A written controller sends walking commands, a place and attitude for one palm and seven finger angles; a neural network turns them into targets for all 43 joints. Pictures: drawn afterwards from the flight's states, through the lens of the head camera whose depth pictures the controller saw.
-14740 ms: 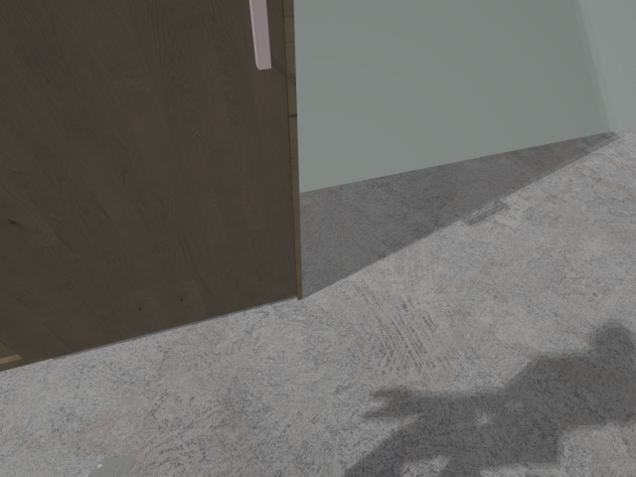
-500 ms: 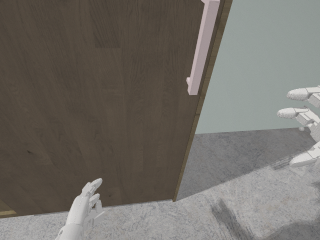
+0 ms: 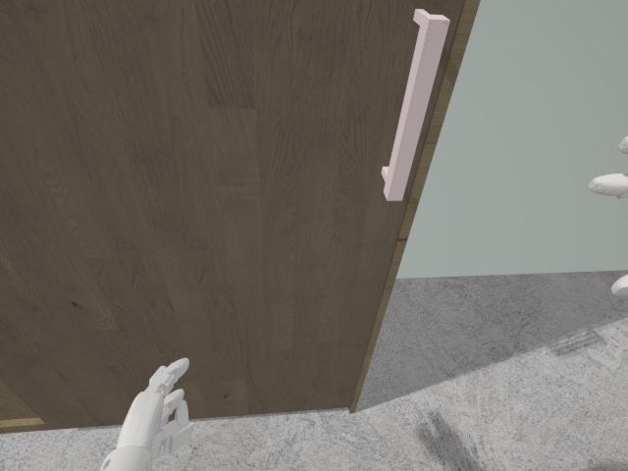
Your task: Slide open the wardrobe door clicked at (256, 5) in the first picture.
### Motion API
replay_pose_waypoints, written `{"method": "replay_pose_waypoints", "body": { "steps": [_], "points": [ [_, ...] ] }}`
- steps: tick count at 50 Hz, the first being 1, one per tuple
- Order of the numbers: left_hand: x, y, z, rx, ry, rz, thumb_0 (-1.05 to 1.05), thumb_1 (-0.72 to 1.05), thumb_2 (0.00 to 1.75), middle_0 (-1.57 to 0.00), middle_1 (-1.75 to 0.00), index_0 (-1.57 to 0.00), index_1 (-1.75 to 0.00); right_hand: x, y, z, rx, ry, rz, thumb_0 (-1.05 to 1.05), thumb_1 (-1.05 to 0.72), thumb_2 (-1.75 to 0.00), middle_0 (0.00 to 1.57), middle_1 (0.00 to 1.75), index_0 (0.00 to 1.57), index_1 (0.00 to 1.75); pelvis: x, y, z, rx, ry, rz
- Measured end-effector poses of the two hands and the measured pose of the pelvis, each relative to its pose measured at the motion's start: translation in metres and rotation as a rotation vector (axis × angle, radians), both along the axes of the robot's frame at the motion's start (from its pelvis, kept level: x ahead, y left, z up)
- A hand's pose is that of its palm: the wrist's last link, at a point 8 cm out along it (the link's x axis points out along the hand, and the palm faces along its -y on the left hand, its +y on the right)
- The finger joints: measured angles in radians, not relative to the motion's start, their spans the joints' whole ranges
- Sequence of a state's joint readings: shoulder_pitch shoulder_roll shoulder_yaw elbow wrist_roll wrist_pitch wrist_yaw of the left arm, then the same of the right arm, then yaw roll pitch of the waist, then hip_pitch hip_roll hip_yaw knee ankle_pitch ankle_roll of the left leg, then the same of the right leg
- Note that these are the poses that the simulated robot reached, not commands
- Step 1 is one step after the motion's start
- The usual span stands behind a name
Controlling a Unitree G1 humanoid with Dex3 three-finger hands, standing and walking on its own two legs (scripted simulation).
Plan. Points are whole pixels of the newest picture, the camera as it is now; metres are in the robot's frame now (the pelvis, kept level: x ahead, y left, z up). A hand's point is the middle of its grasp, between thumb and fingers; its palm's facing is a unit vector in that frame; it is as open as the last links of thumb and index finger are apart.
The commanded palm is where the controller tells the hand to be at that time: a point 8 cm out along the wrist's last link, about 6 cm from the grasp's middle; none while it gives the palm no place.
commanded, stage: raise the hand with hooked fingers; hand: right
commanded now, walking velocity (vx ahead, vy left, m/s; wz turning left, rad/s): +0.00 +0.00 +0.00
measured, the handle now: (405, 113) +0.49 -0.11 +0.27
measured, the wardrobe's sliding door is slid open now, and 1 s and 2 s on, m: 0.00 0.00 0.00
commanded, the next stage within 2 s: move the hooked fingers beside the handle in 0.12 s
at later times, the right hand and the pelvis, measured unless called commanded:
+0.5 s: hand (585, 217) +0.30 -0.26 +0.25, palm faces +0.00 +0.99 -0.17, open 14.0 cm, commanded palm +0.26 -0.31 +0.27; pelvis -0.01 +0.00 +0.00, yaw -2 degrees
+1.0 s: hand (546, 185) +0.34 -0.23 +0.26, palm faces -0.02 +1.00 -0.07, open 14.0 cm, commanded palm +0.32 -0.28 +0.27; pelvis +0.00 +0.01 +0.00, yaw -1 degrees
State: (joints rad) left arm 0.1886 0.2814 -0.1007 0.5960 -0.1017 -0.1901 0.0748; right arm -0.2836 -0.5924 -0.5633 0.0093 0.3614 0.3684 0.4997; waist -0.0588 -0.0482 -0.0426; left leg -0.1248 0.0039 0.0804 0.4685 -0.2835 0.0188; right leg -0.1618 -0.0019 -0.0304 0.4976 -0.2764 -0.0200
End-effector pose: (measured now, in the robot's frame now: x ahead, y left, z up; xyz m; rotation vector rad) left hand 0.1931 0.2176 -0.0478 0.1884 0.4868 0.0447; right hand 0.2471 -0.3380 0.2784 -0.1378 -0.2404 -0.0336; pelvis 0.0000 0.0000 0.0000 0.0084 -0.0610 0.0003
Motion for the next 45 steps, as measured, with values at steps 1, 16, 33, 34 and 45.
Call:
{"method": "replay_pose_waypoints", "body": {
  "steps": [1,16,33,34,45],
  "points": [
    [0.002,-0.002,-0.001,-0.003,0.001,-0.006,0.02,0.91,0.90,-0.20,-0.30,-0.20,-0.30,0.001,-0.006,0.002,0.007,0.013,-0.029,-0.01,0.50,-0.30,0.31,1.20,0.31,1.20,-0.001,0.000,0.000,0.000,0.000,-0.003],
    [0.008,-0.019,-0.004,-0.035,0.008,-0.043,0.02,0.91,0.90,-0.20,-0.30,-0.20,-0.30,-0.002,0.012,0.000,-0.034,0.032,0.055,-0.01,0.50,-0.30,0.31,1.20,0.31,1.20,0.001,-0.003,0.001,-0.003,0.005,-0.011],
    [-0.003,-0.003,-0.012,-0.039,0.046,0.007,0.02,0.91,0.90,-0.20,-0.30,-0.20,-0.30,0.045,0.044,-0.001,0.020,0.055,0.081,-0.01,0.50,-0.30,0.31,1.20,0.31,1.20,0.001,0.004,0.001,-0.012,0.019,-0.004],
    [-0.004,-0.001,-0.012,-0.040,0.049,0.012,0.02,0.91,0.90,-0.20,-0.30,-0.20,-0.30,0.046,0.039,0.001,0.029,0.056,0.055,-0.01,0.50,-0.30,0.31,1.20,0.31,1.20,0.001,0.005,0.001,-0.012,0.019,-0.003],
    [-0.009,0.020,-0.021,0.002,0.101,0.039,0.02,0.91,0.90,-0.20,-0.30,-0.20,-0.30,0.055,0.052,-0.022,0.012,0.166,0.072,-0.01,0.50,-0.30,0.30,1.20,0.30,1.20,-0.002,0.008,0.001,-0.012,0.023,-0.016]
  ]
}}
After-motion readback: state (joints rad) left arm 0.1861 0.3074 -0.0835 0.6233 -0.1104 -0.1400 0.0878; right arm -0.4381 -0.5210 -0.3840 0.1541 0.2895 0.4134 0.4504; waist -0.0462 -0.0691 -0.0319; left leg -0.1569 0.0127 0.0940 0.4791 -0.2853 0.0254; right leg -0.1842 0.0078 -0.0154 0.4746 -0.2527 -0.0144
